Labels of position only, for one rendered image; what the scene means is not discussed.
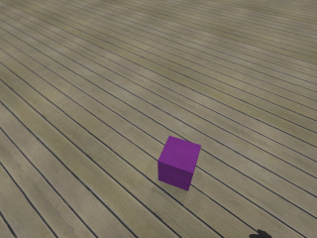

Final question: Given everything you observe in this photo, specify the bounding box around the carton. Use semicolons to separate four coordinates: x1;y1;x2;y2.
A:
158;136;201;191

